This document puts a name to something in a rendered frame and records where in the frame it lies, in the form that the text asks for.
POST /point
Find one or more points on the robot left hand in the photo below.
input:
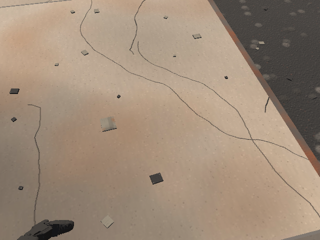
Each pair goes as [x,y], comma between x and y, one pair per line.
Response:
[46,229]

